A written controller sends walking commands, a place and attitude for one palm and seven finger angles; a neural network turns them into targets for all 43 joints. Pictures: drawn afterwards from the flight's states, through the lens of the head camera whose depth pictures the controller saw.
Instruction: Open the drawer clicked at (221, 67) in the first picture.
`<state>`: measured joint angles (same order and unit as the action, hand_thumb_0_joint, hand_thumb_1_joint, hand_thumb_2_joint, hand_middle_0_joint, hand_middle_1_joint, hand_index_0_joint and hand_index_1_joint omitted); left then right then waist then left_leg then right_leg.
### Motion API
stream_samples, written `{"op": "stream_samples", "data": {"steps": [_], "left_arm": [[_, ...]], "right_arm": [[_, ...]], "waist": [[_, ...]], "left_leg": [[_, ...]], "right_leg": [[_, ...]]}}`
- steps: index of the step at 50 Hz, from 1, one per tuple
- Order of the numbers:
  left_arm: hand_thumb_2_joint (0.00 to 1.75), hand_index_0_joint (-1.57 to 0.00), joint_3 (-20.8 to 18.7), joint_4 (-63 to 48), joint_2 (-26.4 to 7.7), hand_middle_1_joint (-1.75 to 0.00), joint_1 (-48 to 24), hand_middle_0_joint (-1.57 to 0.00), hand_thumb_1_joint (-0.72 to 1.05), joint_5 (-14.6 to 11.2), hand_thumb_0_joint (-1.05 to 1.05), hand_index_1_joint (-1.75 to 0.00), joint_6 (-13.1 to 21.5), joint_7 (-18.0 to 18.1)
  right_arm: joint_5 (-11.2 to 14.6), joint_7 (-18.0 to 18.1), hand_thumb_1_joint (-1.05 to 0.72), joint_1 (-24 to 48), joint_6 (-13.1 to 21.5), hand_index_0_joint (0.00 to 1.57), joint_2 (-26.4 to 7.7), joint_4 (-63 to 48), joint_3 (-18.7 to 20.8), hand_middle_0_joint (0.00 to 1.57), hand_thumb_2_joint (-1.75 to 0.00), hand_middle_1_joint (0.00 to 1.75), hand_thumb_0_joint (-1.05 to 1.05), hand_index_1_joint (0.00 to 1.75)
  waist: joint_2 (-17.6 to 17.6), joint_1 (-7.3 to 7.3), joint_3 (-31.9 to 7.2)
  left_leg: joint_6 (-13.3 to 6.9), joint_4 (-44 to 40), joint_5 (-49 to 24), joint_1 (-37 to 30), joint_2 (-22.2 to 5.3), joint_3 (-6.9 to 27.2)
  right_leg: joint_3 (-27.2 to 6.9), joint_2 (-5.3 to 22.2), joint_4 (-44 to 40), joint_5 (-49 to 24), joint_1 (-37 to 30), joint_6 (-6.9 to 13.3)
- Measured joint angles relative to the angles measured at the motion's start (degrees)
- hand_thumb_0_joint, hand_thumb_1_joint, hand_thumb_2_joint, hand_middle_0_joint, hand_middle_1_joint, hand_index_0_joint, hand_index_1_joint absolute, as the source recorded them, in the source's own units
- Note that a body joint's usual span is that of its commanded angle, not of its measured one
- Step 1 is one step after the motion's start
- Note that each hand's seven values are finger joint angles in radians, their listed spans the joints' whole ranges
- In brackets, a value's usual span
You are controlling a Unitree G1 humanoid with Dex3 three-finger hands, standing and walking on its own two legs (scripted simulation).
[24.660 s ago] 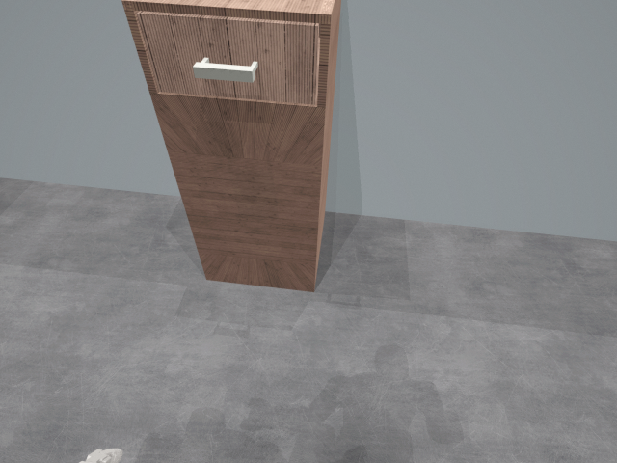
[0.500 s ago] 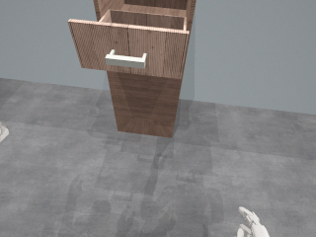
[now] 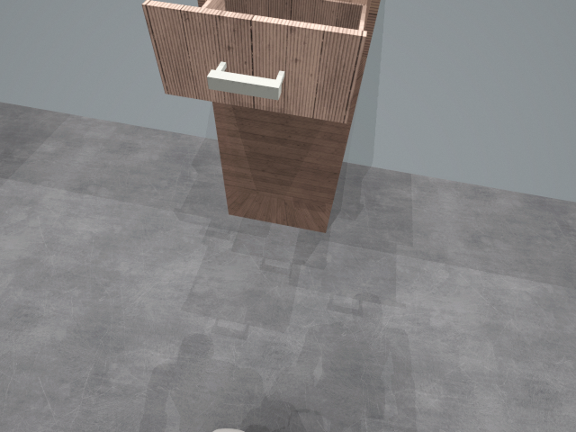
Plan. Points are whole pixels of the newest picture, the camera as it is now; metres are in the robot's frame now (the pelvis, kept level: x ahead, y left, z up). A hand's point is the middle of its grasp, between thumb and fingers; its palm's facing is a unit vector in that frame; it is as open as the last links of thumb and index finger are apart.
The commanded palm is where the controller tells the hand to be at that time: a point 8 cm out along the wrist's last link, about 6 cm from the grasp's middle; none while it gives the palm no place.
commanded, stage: let the arm hang, fingers relaxed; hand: left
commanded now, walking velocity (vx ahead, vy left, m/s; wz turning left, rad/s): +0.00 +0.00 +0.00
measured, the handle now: (248, 78) +0.66 +0.14 +0.12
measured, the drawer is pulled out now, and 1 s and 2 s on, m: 0.29 0.29 0.29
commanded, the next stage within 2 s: look to check the result in 0.58 s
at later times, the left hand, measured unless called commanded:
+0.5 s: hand out of the picture +0.03 +0.16 -0.17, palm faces -0.02 -0.98 -0.21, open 7.3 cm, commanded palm none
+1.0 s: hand out of the picture +0.02 +0.17 -0.17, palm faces -0.01 -0.98 -0.21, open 7.4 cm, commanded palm none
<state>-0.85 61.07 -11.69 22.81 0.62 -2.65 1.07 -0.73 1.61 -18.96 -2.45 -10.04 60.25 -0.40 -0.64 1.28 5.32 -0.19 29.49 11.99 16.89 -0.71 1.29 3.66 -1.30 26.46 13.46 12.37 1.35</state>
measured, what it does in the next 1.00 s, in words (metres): stands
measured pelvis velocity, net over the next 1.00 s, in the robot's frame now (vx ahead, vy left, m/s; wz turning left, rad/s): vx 0.02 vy -0.01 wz -0.03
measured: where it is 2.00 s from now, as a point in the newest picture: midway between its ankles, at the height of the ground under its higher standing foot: outside the picture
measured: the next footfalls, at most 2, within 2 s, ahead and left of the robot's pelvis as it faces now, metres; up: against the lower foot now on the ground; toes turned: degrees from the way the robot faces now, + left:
none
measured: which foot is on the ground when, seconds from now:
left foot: down 0.00-1.00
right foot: down 0.00-1.00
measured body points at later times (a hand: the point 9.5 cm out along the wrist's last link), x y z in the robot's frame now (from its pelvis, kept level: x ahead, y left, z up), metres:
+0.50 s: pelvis +0.00 -0.01 +0.00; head +0.00 -0.02 +0.45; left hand +0.03 +0.21 -0.15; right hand -0.03 -0.23 -0.16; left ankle +0.04 +0.11 -0.74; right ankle +0.01 -0.11 -0.74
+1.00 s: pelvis +0.02 -0.01 +0.01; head +0.04 -0.02 +0.46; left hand +0.02 +0.22 -0.15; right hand +0.02 -0.23 -0.16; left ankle +0.04 +0.11 -0.74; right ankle +0.01 -0.11 -0.74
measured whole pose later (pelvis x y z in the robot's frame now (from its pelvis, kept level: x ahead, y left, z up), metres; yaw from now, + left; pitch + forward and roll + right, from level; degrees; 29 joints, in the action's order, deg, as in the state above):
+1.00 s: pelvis +0.02 -0.01 +0.01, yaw -2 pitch -1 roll +0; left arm -0.5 65.4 -8.9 15.5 0.7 0.1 1.9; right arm -0.7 2.0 -14.6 -0.7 -8.5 64.1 0.4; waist 1.1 -0.5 3.5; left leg 0.6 23.1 11.1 10.9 -1.0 -0.6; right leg 1.8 -1.6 22.4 13.2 8.1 1.9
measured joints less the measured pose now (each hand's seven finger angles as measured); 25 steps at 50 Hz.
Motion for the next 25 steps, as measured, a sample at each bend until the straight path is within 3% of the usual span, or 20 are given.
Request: {"op": "stream_samples", "data": {"steps": [11,25], "left_arm": [[0.89,-0.19,0.5,4.2,1.6,-0.3,-2.7,-0.2,0.91,0.3,0.0,-0.29,1.6,0.5],[0.89,-0.2,0.5,2.4,2.9,-0.3,-8.8,-0.2,0.92,0.2,0.0,-0.29,2.5,0.8]], "right_arm": [[-0.2,0.1,-0.92,3.4,0.7,0.2,0.2,1.6,0.6,0.2,-0.9,0.3,0.02,0.3],[-0.4,-0.2,-0.91,1.2,1.3,0.2,1.2,3.8,0.7,0.2,-0.9,0.3,0.01,0.3]], "waist": [[4.0,-1.05,-3.3],[1.6,-2.53,-3.6]], "left_leg": [[-0.1,-4.7,-2.4,-3.6,0.5,-1.7],[0.9,-5.1,-2.1,-4.2,-0.5,-1.8]], "right_leg": [[-1.6,0.6,-1.6,-1.2,-1.6,-0.1],[-1.8,-0.4,-1.7,-0.8,-2.0,0.8]]}}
